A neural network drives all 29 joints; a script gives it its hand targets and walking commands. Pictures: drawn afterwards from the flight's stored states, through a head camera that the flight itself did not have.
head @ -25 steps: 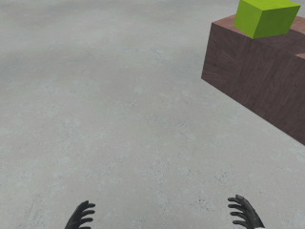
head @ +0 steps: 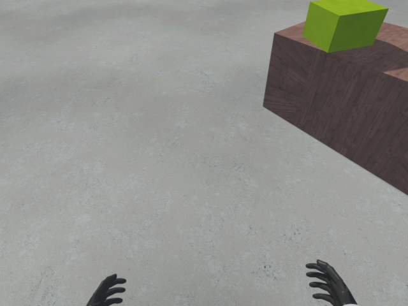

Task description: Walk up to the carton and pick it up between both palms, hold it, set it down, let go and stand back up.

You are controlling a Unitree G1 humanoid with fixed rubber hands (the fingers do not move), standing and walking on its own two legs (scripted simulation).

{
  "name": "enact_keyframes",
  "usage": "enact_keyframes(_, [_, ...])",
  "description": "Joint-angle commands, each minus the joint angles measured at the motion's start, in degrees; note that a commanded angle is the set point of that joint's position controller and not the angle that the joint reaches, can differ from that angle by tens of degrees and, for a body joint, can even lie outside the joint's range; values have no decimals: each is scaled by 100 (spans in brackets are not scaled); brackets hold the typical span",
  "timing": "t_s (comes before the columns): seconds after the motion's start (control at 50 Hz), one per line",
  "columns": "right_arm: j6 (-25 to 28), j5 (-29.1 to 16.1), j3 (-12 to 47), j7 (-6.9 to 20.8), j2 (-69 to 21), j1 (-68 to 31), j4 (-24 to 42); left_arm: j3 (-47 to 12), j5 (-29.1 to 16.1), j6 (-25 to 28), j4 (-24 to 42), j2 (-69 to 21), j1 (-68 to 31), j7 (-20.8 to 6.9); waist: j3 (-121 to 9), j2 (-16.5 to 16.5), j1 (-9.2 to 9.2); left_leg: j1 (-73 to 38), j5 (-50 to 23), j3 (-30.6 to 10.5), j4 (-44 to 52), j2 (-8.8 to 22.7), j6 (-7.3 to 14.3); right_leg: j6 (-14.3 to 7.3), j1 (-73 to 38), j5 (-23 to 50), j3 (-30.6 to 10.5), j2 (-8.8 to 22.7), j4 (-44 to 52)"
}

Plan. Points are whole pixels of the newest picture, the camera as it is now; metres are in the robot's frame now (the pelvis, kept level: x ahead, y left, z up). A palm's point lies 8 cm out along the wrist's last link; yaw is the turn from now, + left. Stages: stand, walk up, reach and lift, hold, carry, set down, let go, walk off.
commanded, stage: walk up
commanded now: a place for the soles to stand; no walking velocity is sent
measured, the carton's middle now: (341, 23) +1.59 -0.80 -0.07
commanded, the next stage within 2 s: none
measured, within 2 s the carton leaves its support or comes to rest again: neither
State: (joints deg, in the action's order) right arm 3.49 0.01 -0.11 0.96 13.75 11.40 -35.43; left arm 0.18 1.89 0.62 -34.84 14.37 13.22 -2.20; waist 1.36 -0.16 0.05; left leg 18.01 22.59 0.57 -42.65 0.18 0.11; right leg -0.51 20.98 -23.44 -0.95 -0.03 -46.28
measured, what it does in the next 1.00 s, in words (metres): walks ahead, turning right: left foot, then right foot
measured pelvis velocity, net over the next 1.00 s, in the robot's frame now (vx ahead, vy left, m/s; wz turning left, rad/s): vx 0.25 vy -0.04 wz -0.47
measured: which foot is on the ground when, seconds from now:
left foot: down 0.00-0.18, up 0.20-0.66, down 0.68-0.94, up 0.96-1.00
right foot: down 0.00-0.70, up 0.72-0.92, down 0.94-1.00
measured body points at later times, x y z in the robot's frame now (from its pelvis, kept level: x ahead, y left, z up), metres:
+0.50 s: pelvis +0.09 -0.05 +0.02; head +0.07 -0.10 +0.46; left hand +0.25 +0.21 -0.04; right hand +0.18 -0.37 -0.08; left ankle +0.15 +0.12 -0.66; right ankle +0.09 -0.14 -0.71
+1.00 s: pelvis +0.25 -0.04 -0.01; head +0.26 -0.06 +0.44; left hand +0.47 +0.18 -0.10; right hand +0.24 -0.37 -0.10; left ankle +0.28 +0.11 -0.69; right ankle +0.25 -0.16 -0.71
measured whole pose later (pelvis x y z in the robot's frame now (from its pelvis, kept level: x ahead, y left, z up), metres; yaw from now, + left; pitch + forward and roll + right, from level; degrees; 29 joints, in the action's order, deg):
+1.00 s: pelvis +0.25 -0.04 -0.01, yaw -27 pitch +0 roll +2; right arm 3.5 0.0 -3.1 2.2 21.8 13.9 -35.6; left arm 2.3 1.3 4.9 -34.9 20.6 22.1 -2.6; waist 2.1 0.0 0.9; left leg 22.6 27.5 5.5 -56.8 4.6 -0.6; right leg -1.3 29.3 -20.0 -2.4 -0.2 -49.8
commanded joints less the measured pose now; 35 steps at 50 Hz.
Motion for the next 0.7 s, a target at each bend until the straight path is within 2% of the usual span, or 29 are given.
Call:
enact_keyframes(0.0, [422, 341, -1153, -66, 2695, 673, 203, 781, 182, 182, 608, 1807, -912, -222, 275, 992, 745, -1823, 3223, -3371, 3206, 2975, 1728, -137, 3658, -440, -179, 566, -1722])
enact_keyframes(0.02, [463, 298, -1062, -82, 2600, 751, 217, 814, 191, 243, 567, 2050, -847, -218, -19, 124, 615, -1696, 2588, -3278, 3146, 2876, 1631, -119, 3321, -277, -338, 673, -1785])
enact_keyframes(0.06, [488, 318, -1129, -106, 2744, 236, 369, 767, 21, 259, 481, 1929, -252, -282, -399, 899, 363, -1876, 1800, -2594, 2779, 2776, 1601, -79, 2965, -141, -535, 1056, -1422])
enact_keyframes(0.1, [433, 330, -1085, -57, 2659, 55, 512, 795, 29, 301, 282, 1987, -126, -370, -465, 598, 349, -786, 1470, -1450, 2411, 2345, 1434, -82, 1697, -323, 113, 833, -563])
enact_keyframes(0.12, [418, 351, -1075, -32, 2682, -247, 456, 820, -3, 290, 161, 1908, 121, -380, -480, 786, 123, -114, 1485, -1054, 2172, 2281, 1199, -130, 798, -136, 169, 720, -158])
enact_keyframes(0.14, [377, 407, -1074, 4, 2554, -703, 637, 939, -6, 296, 14, 1934, 925, -380, -720, 788, -392, 667, 1703, -287, 1446, 1926, 975, -249, -592, 175, 310, 619, 555])
enact_keyframes(0.16, [334, 576, -958, 35, 2166, -675, 553, 1092, 7, 326, -441, 2105, 1775, -276, -920, 59, -750, 1599, 2057, 429, 39, 1177, 671, -217, -1963, 202, 488, 7, 608])
enact_keyframes(0.18, [295, 431, -753, 106, 1578, -616, 637, 1208, 108, 372, -481, 2640, 2338, -178, -605, -2169, -1087, 3129, 1294, 1083, -2447, 10, 270, -742, -2254, -2176, -2199, 829, 2307])
enact_keyframes(0.2, [265, 370, -642, 144, 1634, -925, 889, 1184, 61, 416, -154, 2744, 1905, -122, 46, -1749, -872, 4055, 941, 177, -3146, -317, 27, -1292, -1693, -3784, -5226, 1651, 3665])
enact_keyframes(0.22, [277, 317, -790, 160, 2140, -920, 768, 1147, -23, 390, -65, 2792, 1364, -82, 264, -824, -574, 3765, 625, -482, -3056, 26, 14, -1324, -1504, -3641, -5352, 1776, 3665])
enact_keyframes(0.24, [300, 244, -846, 153, 2328, -634, 617, 1144, -130, 407, -64, 2825, 1226, -12, 315, -284, -416, 3537, 319, -466, -2915, 191, 148, -1027, -1508, -3048, -4851, 1615, 3501])
enact_keyframes(0.28, [293, 282, -891, 133, 2295, -192, 350, 1025, -78, 387, 43, 2552, 879, 53, 172, -730, -232, 2815, 60, -301, -2418, 282, 129, -570, -1171, -2283, -3996, 1334, 3478])
enact_keyframes(0.3, [254, 261, -866, 155, 2302, -233, 267, 969, -75, 405, 100, 2483, 836, 1, 197, -710, -83, 2492, -176, -444, -2169, 245, 121, -576, -873, -2150, -3811, 1102, 3485])
enact_keyframes(0.34, [199, 270, -864, 185, 2297, -234, 250, 921, -104, 443, 108, 2447, 978, -29, 348, -512, -101, 2370, -351, -444, -1856, 218, 79, -709, -817, -1761, -3600, 1038, 3410])
enact_keyframes(0.36, [188, 298, -843, 180, 2271, -109, 216, 980, -107, 456, 98, 2499, 845, -23, 440, -837, -49, 2321, -533, -363, -1673, 299, 36, -757, -657, -1767, -3413, 1051, 3424])
enact_keyframes(0.4, [205, 278, -848, 194, 2268, -237, 285, 906, -140, 443, 101, 2334, 993, -60, 400, -602, -158, 2178, -588, -309, -1336, 252, -34, -955, -756, -1462, -3157, 953, 3336])
enact_keyframes(0.42, [186, 260, -827, 204, 2310, -179, 292, 935, -136, 449, 185, 2517, 1034, -66, 273, -937, -182, 2095, -363, -221, -1027, 193, -2, -1115, -887, -1361, -2891, 816, 3174])
enact_keyframes(0.46, [220, 263, -815, 191, 2245, -477, 390, 928, -121, 440, 125, 2404, 1326, -58, 175, -755, -411, 2135, -257, -154, -777, 191, -3, -1190, -1381, -1079, -3039, 943, 3137])
enact_keyframes(0.48, [232, 275, -794, 186, 2204, -550, 446, 923, -85, 447, 118, 2489, 1337, -64, 320, -978, -410, 2203, -188, -165, -566, 177, -60, -1268, -1288, -826, -2978, 927, 3085])
enact_keyframes(0.5, [244, 255, -828, 156, 2356, -711, 465, 929, -136, 446, 129, 2539, 1474, -53, 312, -694, -530, 2215, -74, -146, -559, 143, -17, -1239, -1466, -811, -3169, 978, 3024])
enact_keyframes(0.52, [261, 289, -814, 166, 2160, -691, 538, 946, -96, 462, 66, 2570, 1463, -42, 330, -805, -436, 2213, -98, -221, -427, 140, 15, -1313, -1425, -372, -3120, 1065, 2983])
enact_keyframes(0.54, [318, 331, -869, 172, 2219, -638, 454, 929, -82, 422, 136, 2556, 1420, -28, 147, -862, -527, 2182, 114, -214, -354, 46, -14, -1297, -1715, -115, -3208, 997, 2871])
enact_keyframes(0.56, [330, 276, -831, 155, 2180, -605, 531, 957, -87, 450, 75, 2619, 1411, -10, 92, -1116, -432, 2170, 141, -232, -28, 202, -6, -1290, -1922, 537, -3011, 1077, 2625])
enact_keyframes(0.58, [363, 267, -823, 117, 2147, -718, 537, 943, -95, 466, 114, 2616, 1347, -11, 161, -1040, -451, 2015, 172, -209, 97, 146, 102, -1371, -1642, 1152, -3107, 1198, 2455])
enact_keyframes(0.6, [391, 265, -852, 134, 2147, -701, 518, 886, -102, 416, 72, 2537, 1375, -14, 47, -1108, -403, 1710, 336, -158, 370, -36, 123, -1303, -1627, 1586, -2896, 987, 2317])
enact_keyframes(0.62, [434, 252, -853, 104, 2148, -406, 465, 875, -124, 411, 171, 2544, 1157, 22, -137, -1129, -247, 1134, -182, -139, 564, 10, 192, -1303, -1390, 2191, -2960, 1187, 2071])
enact_keyframes(0.64, [492, 224, -880, 86, 2110, 260, 309, 833, -119, 399, 313, 2490, 672, 33, -419, -1136, 197, -2, -313, -445, 1577, 23, 256, -1079, -799, 2273, -2568, 909, 1316])
enact_keyframes(0.66, [564, 312, -974, 16, 2276, 963, 104, 720, -193, 386, 383, 2111, 500, 19, -717, -416, 555, -1728, -742, -623, 1967, 188, 422, -676, 563, 1778, -1871, 446, 255])
enact_keyframes(0.68, [583, 450, -1124, -38, 2703, 1367, -30, 526, -219, 418, 519, 1442, 553, 6, -1188, 1085, 799, -3249, 587, -1784, 2103, 1333, 746, -390, 2041, 1144, -807, -240, -1350])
